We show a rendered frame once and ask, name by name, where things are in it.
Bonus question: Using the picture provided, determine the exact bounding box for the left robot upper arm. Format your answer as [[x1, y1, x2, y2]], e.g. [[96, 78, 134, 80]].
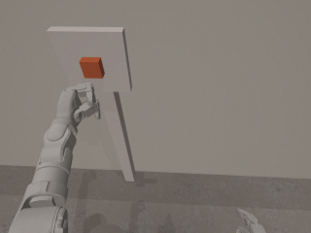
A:
[[11, 206, 69, 233]]

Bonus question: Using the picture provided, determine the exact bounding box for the right robot hand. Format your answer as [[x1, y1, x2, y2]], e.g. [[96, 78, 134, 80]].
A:
[[236, 208, 266, 233]]

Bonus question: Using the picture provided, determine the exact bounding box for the button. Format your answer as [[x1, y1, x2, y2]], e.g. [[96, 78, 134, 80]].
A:
[[79, 57, 105, 79]]

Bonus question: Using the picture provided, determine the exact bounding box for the robot left forearm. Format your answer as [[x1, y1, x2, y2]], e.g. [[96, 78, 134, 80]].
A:
[[8, 117, 78, 233]]

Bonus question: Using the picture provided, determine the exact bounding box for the panel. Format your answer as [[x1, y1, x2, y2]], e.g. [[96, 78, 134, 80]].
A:
[[46, 26, 136, 182]]

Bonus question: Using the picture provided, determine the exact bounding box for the left robot hand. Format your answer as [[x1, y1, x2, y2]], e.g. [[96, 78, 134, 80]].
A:
[[56, 83, 101, 127]]

